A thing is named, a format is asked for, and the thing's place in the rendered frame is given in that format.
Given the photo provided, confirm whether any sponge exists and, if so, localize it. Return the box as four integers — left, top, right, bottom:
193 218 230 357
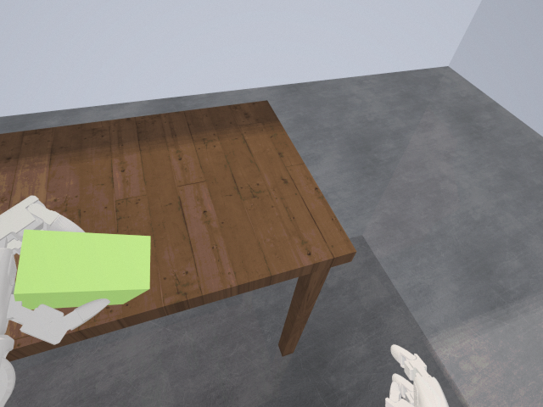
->
14 230 151 309

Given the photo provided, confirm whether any table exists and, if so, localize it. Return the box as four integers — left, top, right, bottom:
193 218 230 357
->
0 100 356 362

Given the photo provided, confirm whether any robot left hand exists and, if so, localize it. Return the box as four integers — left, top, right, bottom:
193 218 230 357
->
0 196 110 345

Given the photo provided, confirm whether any robot right hand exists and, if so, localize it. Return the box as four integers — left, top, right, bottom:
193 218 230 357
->
385 344 449 407

